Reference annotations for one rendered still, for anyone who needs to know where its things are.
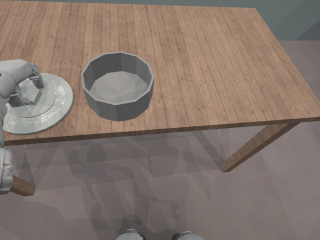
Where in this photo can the left robot forearm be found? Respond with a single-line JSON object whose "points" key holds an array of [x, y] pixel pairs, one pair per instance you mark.
{"points": [[7, 87]]}

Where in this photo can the left robot hand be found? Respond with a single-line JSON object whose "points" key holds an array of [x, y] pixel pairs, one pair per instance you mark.
{"points": [[20, 70]]}

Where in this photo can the robot shin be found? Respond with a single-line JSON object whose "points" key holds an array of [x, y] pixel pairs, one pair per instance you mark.
{"points": [[131, 231], [185, 233]]}

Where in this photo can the table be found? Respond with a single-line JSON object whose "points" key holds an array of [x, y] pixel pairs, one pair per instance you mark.
{"points": [[213, 68]]}

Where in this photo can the right robot shin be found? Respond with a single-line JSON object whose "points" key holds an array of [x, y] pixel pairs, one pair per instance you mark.
{"points": [[185, 233]]}

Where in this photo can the left robot upper arm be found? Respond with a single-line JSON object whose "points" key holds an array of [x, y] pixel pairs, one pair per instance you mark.
{"points": [[6, 171]]}

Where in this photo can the left robot shin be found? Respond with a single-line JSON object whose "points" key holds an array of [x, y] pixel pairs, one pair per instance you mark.
{"points": [[131, 231]]}

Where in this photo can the lid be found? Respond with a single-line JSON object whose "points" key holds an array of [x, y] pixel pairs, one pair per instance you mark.
{"points": [[52, 107]]}

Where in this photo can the pot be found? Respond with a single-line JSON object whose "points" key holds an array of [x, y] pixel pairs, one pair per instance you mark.
{"points": [[118, 85]]}

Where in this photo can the knob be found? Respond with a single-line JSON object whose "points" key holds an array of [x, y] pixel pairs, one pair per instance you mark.
{"points": [[33, 95]]}

